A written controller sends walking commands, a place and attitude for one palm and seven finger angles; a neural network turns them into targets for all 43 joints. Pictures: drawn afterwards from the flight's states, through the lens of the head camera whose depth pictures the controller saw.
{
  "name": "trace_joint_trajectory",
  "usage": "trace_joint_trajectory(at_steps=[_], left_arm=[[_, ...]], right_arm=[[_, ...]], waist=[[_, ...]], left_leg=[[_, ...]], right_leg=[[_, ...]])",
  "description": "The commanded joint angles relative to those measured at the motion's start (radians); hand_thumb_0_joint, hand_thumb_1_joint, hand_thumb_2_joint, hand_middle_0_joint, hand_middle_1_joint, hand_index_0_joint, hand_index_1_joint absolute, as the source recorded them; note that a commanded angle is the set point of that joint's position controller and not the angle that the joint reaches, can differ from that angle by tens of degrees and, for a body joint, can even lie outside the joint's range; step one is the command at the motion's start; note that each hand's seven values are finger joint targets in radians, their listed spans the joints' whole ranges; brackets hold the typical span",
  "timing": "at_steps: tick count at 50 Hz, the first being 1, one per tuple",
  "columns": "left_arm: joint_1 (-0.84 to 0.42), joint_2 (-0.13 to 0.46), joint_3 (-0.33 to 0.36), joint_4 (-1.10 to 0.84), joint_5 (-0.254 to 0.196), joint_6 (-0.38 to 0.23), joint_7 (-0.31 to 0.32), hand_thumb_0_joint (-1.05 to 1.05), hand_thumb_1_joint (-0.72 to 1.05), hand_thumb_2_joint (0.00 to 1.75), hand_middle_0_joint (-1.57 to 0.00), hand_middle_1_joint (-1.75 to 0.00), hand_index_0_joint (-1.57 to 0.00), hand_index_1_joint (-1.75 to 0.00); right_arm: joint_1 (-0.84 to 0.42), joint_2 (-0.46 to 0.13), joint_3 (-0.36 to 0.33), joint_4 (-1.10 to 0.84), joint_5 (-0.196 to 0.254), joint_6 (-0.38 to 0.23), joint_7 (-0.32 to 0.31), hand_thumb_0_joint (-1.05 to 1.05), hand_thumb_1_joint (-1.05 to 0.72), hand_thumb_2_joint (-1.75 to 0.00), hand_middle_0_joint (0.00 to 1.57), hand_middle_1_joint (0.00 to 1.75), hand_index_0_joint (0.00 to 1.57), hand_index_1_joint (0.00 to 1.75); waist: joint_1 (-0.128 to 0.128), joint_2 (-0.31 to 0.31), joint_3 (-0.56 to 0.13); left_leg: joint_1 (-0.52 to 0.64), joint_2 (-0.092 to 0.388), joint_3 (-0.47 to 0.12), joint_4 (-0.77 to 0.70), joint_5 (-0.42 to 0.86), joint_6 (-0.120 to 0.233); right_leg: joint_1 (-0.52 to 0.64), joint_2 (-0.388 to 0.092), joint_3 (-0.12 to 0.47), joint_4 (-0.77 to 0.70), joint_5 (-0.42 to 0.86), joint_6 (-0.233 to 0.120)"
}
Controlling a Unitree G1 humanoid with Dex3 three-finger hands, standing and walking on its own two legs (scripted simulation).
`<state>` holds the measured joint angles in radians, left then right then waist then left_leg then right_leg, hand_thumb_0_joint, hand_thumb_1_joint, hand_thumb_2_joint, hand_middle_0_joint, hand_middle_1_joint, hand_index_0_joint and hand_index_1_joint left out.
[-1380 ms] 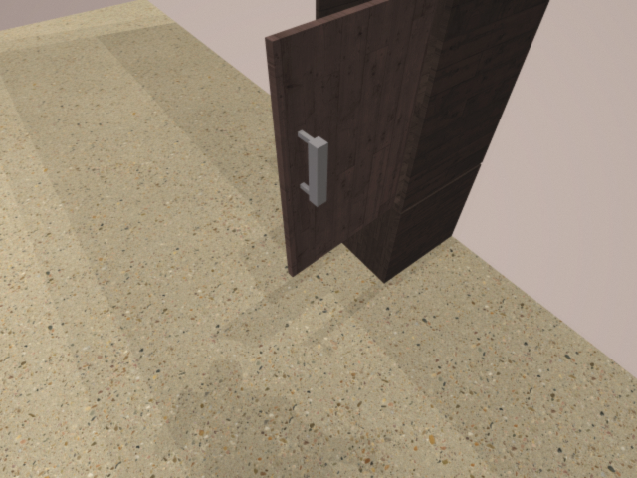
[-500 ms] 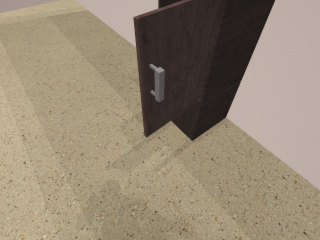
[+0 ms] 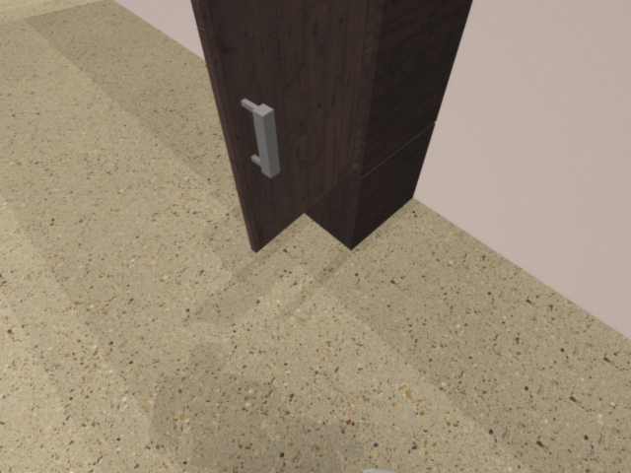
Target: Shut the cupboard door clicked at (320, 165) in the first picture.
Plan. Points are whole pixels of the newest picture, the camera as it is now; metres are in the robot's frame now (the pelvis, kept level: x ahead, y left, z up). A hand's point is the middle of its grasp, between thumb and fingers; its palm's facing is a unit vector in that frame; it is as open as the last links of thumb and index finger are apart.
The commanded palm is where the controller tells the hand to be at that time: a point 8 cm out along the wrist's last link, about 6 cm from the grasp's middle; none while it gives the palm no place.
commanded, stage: walk around to get in front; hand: left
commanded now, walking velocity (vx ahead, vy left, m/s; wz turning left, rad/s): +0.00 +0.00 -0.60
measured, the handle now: (259, 138) +0.64 +0.16 +0.01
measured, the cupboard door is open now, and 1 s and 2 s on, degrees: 94 94 94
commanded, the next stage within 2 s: none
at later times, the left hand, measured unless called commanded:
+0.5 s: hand out of the picture +0.08 +0.19 -0.17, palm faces -0.18 -0.95 -0.25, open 7.4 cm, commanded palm none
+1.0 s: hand (257, 433) +0.19 +0.11 -0.16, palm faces -0.55 -0.79 -0.27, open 7.4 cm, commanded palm none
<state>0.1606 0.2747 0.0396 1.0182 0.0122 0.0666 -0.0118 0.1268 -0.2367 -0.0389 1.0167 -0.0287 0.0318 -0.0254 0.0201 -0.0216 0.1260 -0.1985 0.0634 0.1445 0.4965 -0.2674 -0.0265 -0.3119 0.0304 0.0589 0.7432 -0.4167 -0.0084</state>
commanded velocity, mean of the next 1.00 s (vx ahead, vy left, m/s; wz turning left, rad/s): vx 0.00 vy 0.00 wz -0.60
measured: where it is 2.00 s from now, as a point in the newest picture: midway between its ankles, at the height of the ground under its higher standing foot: outside the picture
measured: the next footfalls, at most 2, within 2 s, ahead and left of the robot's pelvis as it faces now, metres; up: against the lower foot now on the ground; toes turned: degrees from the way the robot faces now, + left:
left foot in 0.54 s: +0.06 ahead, +0.13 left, +0.00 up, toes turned -19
right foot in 0.82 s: -0.01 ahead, -0.16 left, +0.00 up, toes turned -31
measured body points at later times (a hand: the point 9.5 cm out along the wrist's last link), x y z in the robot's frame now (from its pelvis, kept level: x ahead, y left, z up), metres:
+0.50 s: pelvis +0.00 -0.01 +0.01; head +0.06 -0.01 +0.45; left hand +0.09 +0.24 -0.15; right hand +0.08 -0.28 -0.12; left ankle +0.02 +0.14 -0.72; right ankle +0.00 -0.11 -0.73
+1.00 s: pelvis -0.01 -0.03 +0.00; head +0.05 -0.06 +0.44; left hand +0.22 +0.15 -0.14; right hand -0.10 -0.30 -0.14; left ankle +0.06 +0.11 -0.68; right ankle -0.05 -0.14 -0.73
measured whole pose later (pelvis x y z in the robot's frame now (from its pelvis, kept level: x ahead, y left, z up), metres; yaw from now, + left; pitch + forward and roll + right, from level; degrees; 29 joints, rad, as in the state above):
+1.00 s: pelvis -0.01 -0.03 +0.00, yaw -35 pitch +1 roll +1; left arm 0.17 0.26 0.06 0.89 0.02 0.04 0.00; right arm 0.15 -0.27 -0.06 0.90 -0.01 0.06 -0.03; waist 0.00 -0.02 0.13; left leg -0.44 0.07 0.04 1.00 -0.49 -0.07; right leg -0.34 0.02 0.06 0.59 -0.26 -0.02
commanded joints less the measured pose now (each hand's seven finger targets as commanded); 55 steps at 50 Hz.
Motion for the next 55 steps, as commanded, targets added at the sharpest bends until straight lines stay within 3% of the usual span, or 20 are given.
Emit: trace_joint_trajectory(at_steps=[1, 2, 4, 6, 11, 19, 23, 24, 26, 27, 32, 37, 39, 40, 41, 42, 45, 53, 54, 55], left_arm=[[0.093, 0.090, 0.047, -0.086, 0.007, -0.016, -0.003, 0.00, 0.90, 0.90, -0.20, -0.30, -0.20, -0.30], [0.167, 0.102, 0.058, -0.069, 0.010, -0.021, -0.005, 0.00, 0.90, 0.90, -0.20, -0.30, -0.20, -0.30], [0.202, 0.259, 0.089, -0.075, 0.024, -0.041, 0.020, 0.00, 0.90, 0.90, -0.20, -0.30, -0.20, -0.30], [0.130, 0.209, 0.084, -0.106, 0.010, -0.043, 0.035, 0.00, 0.90, 0.90, -0.20, -0.30, -0.20, -0.30], [0.122, 0.130, 0.078, -0.119, 0.011, -0.059, 0.049, 0.00, 0.90, 0.90, -0.20, -0.30, -0.20, -0.30], [0.151, 0.139, 0.092, -0.116, 0.016, -0.047, 0.042, 0.00, 0.90, 0.90, -0.20, -0.30, -0.20, -0.30], [0.081, 0.142, 0.094, -0.138, 0.011, -0.040, 0.039, 0.00, 0.90, 0.90, -0.20, -0.30, -0.20, -0.30], [0.049, 0.131, 0.088, -0.147, 0.005, -0.037, 0.036, 0.00, 0.90, 0.90, -0.20, -0.30, -0.20, -0.30], [0.046, 0.041, 0.068, -0.190, -0.009, -0.038, 0.013, 0.00, 0.90, 0.90, -0.20, -0.30, -0.20, -0.30], [-0.006, 0.091, 0.075, -0.201, 0.006, -0.034, 0.008, 0.00, 0.90, 0.90, -0.20, -0.30, -0.20, -0.30], [0.013, 0.061, 0.076, -0.195, 0.010, -0.020, -0.023, 0.00, 0.90, 0.90, -0.20, -0.30, -0.20, -0.30], [-0.028, 0.045, 0.058, -0.213, 0.007, -0.033, -0.037, 0.00, 0.90, 0.90, -0.20, -0.30, -0.20, -0.30], [0.048, 0.068, 0.064, -0.189, 0.005, -0.041, -0.037, 0.00, 0.90, 0.90, -0.20, -0.30, -0.20, -0.30], [0.135, 0.130, 0.076, -0.164, 0.010, -0.052, -0.030, 0.00, 0.90, 0.90, -0.20, -0.30, -0.20, -0.30], [0.197, 0.267, 0.104, -0.153, 0.022, -0.064, -0.006, 0.00, 0.90, 0.90, -0.20, -0.30, -0.20, -0.30], [0.245, 0.291, 0.108, -0.137, 0.006, -0.059, 0.013, 0.00, 0.90, 0.90, -0.20, -0.30, -0.20, -0.30], [0.047, 0.196, 0.088, -0.192, 0.016, -0.046, 0.027, 0.00, 0.90, 0.90, -0.20, -0.30, -0.20, -0.30], [-0.018, 0.175, 0.079, -0.200, 0.011, -0.033, 0.022, 0.00, 0.90, 0.90, -0.20, -0.30, -0.20, -0.30], [-0.045, 0.157, 0.072, -0.208, 0.005, -0.028, 0.017, 0.00, 0.90, 0.90, -0.20, -0.30, -0.20, -0.30], [-0.039, 0.092, 0.059, -0.227, -0.004, -0.020, 0.012, 0.00, 0.90, 0.90, -0.20, -0.30, -0.20, -0.30]], right_arm=[[-0.049, -0.216, -0.054, -0.100, -0.004, -0.019, -0.016, 0.00, -0.90, -0.90, 0.20, 0.30, 0.20, 0.30], [-0.089, -0.212, -0.056, -0.117, 0.001, -0.013, -0.017, 0.00, -0.90, -0.90, 0.20, 0.30, 0.20, 0.30], [-0.097, -0.106, -0.047, -0.164, 0.021, 0.003, -0.009, 0.00, -0.90, -0.90, 0.20, 0.30, 0.20, 0.30], [-0.042, -0.119, -0.051, -0.143, 0.021, 0.010, 0.002, 0.00, -0.90, -0.90, 0.20, 0.30, 0.20, 0.30], [-0.058, -0.072, -0.041, -0.134, 0.023, -0.001, -0.009, 0.00, -0.90, -0.90, 0.20, 0.30, 0.20, 0.30], [-0.096, -0.059, -0.038, -0.168, 0.032, -0.010, -0.018, 0.00, -0.90, -0.90, 0.20, 0.30, 0.20, 0.30], [-0.001, -0.065, -0.039, -0.150, 0.039, -0.021, -0.024, 0.00, -0.90, -0.90, 0.20, 0.30, 0.20, 0.30], [0.055, -0.083, -0.043, -0.133, 0.037, -0.027, -0.027, 0.00, -0.90, -0.90, 0.20, 0.30, 0.20, 0.30], [0.082, -0.237, -0.072, -0.153, 0.011, -0.037, -0.033, 0.00, -0.90, -0.90, 0.20, 0.30, 0.20, 0.30], [0.075, -0.243, -0.065, -0.166, 0.000, -0.032, -0.035, 0.00, -0.90, -0.90, 0.20, 0.30, 0.20, 0.30], [0.001, -0.158, -0.041, -0.200, -0.011, -0.037, -0.034, 0.00, -0.90, -0.90, 0.20, 0.30, 0.20, 0.30], [0.085, -0.213, -0.062, -0.180, -0.008, -0.029, -0.019, 0.00, -0.90, -0.90, 0.20, 0.30, 0.20, 0.30], [0.068, -0.223, -0.066, -0.188, 0.001, -0.025, -0.012, 0.00, -0.90, -0.90, 0.20, 0.30, 0.20, 0.30], [0.059, -0.199, -0.064, -0.202, 0.010, -0.024, -0.007, 0.00, -0.90, -0.90, 0.20, 0.30, 0.20, 0.30], [0.036, -0.093, -0.041, -0.256, 0.022, -0.024, 0.001, 0.00, -0.90, -0.90, 0.20, 0.30, 0.20, 0.30], [-0.012, -0.122, -0.032, -0.266, 0.026, -0.014, -0.012, 0.00, -0.90, -0.90, 0.20, 0.30, 0.20, 0.30], [-0.002, -0.126, -0.035, -0.232, 0.023, -0.011, -0.006, 0.00, -0.90, -0.90, 0.20, 0.30, 0.20, 0.30], [0.132, -0.082, -0.027, -0.169, 0.028, -0.018, -0.006, 0.00, -0.90, -0.90, 0.20, 0.30, 0.20, 0.30], [0.175, -0.105, -0.030, -0.153, 0.026, -0.024, -0.010, 0.00, -0.90, -0.90, 0.20, 0.30, 0.20, 0.30], [0.203, -0.179, -0.043, -0.148, 0.014, -0.034, -0.017, 0.00, -0.90, -0.90, 0.20, 0.30, 0.20, 0.30]], waist=[[0.041, 0.172, -0.121], [0.083, 0.102, -0.121], [0.089, -0.356, -0.071], [0.030, -0.133, -0.087], [0.013, -0.079, -0.210], [0.034, -0.122, -0.203], [-0.019, -0.099, -0.221], [-0.051, -0.075, -0.236], [-0.055, 0.349, -0.203], [-0.063, 0.238, -0.139], [0.003, 0.259, -0.126], [-0.039, 0.267, -0.166], [0.004, 0.211, -0.175], [0.046, 0.067, -0.214], [0.070, -0.318, -0.241], [0.110, -0.303, -0.249], [0.011, -0.224, -0.166], [-0.050, -0.127, -0.203], [-0.076, -0.085, -0.195], [-0.087, 0.135, -0.182]], left_leg=[[-0.044, 0.305, -0.149, -0.067, 0.285, 0.145], [-0.122, 0.238, -0.099, 0.055, 0.185, 0.092], [-0.357, -0.068, -0.071, 0.571, -0.390, -0.025], [-0.362, -0.006, -0.181, 0.683, -0.275, -0.014], [-0.335, -0.015, -0.177, 0.574, -0.175, -0.042], [-0.271, -0.057, -0.180, 0.341, -0.187, -0.033], [-0.048, -0.072, -0.183, 0.041, -0.065, -0.019], [0.110, -0.042, -0.178, -0.077, 0.027, -0.013], [0.233, 0.390, -0.597, -0.276, 0.074, 0.141], [0.104, 0.454, -0.610, -0.261, 0.160, 0.224], [0.065, 0.225, -0.201, -0.110, 0.539, 0.150], [0.089, 0.229, -0.118, -0.016, 0.543, 0.109], [0.010, 0.214, -0.082, 0.096, 0.469, 0.064], [-0.106, 0.160, -0.029, 0.280, 0.326, 0.010], [-0.390, -0.006, 0.033, 0.557, -0.302, -0.054], [-0.404, 0.010, -0.135, 0.687, -0.436, -0.039], [-0.378, 0.044, -0.158, 0.672, -0.274, -0.043], [-0.048, -0.041, -0.093, 0.119, -0.054, -0.036], [0.079, -0.024, -0.097, -0.005, 0.011, -0.028], [0.155, 0.151, -0.309, -0.172, -0.088, 0.029]], right_leg=[[0.061, -0.068, -0.039, 0.044, -0.052, -0.002], [0.141, -0.066, -0.033, -0.126, 0.102, -0.001], [0.125, -0.379, 0.546, -0.500, 0.500, -0.120], [0.101, -0.351, 0.461, -0.469, 0.355, -0.206], [0.259, -0.236, 0.347, -0.338, 0.731, -0.190], [0.267, -0.209, 0.425, -0.343, 0.715, -0.196], [0.130, -0.159, 0.436, -0.290, 0.663, -0.135], [0.013, -0.119, 0.392, -0.263, 0.536, -0.088], [-0.300, 0.077, 0.088, 0.088, -0.183, 0.029], [-0.292, 0.024, 0.049, 0.269, -0.205, 0.050], [-0.258, -0.030, -0.049, 0.370, -0.063, 0.076], [-0.073, -0.003, -0.168, 0.011, 0.002, 0.049], [0.097, 0.001, -0.177, -0.177, 0.172, 0.026], [0.276, -0.082, -0.070, -0.296, 0.433, -0.008], [0.420, -0.383, 0.379, -0.369, 0.826, -0.137], [0.359, -0.440, 0.424, -0.351, 0.917, -0.238], [0.171, -0.299, 0.308, -0.351, 0.607, -0.213], [0.017, -0.196, 0.287, -0.302, 0.426, -0.133], [-0.095, -0.161, 0.258, -0.273, 0.321, -0.088], [-0.246, -0.043, 0.173, -0.137, 0.092, -0.031]])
